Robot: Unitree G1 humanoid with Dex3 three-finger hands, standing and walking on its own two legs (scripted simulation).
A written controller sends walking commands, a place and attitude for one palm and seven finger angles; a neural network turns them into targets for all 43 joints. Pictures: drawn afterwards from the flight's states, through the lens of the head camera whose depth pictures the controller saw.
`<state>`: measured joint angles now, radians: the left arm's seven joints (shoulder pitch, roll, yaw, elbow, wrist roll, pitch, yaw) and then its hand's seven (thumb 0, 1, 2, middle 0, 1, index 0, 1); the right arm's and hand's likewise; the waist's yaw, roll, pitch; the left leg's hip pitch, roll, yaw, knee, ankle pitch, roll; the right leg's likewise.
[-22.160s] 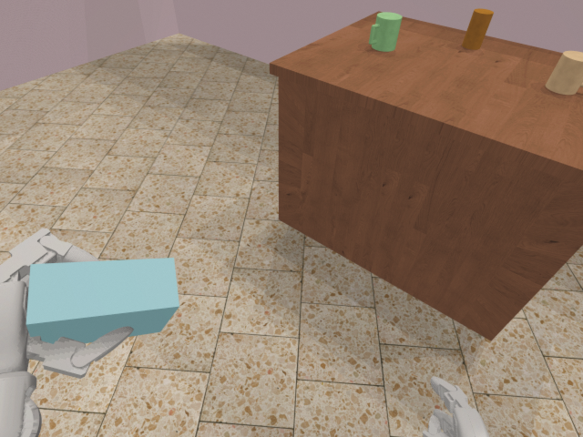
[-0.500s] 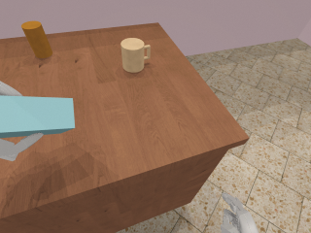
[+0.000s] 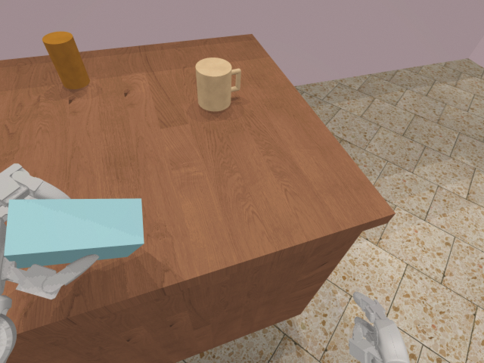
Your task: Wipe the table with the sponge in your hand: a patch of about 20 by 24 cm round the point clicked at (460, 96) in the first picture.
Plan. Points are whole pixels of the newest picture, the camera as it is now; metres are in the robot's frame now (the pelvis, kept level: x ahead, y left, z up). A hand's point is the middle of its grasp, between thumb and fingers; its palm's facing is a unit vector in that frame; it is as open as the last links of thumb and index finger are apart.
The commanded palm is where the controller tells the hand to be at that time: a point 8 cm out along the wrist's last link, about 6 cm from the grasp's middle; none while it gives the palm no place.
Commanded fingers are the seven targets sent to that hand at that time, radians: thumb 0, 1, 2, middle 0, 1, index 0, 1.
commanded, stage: come to a stop and stand still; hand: left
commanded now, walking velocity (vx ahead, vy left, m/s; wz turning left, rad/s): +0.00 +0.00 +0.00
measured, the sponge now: (98, 232) +0.24 +0.21 +0.15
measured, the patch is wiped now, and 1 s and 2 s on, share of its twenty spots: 0.00 0.00 0.00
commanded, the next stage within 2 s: look again from close up in 0.20 s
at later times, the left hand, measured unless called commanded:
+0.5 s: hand (47, 246) +0.21 +0.25 +0.16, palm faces +0.35 -0.87 -0.35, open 9.8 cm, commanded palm +0.15 +0.28 +0.18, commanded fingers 0.00 0.10 1.30 -1.20 -1.60 -1.20 -1.60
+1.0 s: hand (50, 246) +0.21 +0.25 +0.15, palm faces +0.32 -0.87 -0.39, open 9.8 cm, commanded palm +0.16 +0.29 +0.18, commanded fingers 0.00 0.10 1.30 -1.20 -1.60 -1.20 -1.60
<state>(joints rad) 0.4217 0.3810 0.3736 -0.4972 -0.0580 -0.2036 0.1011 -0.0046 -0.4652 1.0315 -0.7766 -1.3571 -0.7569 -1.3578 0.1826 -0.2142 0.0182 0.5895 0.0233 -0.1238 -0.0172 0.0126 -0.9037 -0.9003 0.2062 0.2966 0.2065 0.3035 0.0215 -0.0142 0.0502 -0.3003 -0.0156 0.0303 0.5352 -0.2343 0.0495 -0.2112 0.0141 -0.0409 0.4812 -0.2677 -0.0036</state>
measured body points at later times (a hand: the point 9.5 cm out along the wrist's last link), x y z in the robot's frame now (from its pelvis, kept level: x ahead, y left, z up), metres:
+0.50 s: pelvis -0.01 +0.01 +0.00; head -0.01 +0.03 +0.45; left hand +0.18 +0.29 +0.18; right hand +0.15 -0.23 -0.06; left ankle +0.03 +0.08 -0.74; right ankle -0.01 -0.12 -0.74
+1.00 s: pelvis -0.01 +0.01 +0.00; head +0.01 +0.04 +0.45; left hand +0.19 +0.30 +0.17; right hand +0.15 -0.21 -0.07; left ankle +0.03 +0.08 -0.74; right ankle -0.01 -0.12 -0.74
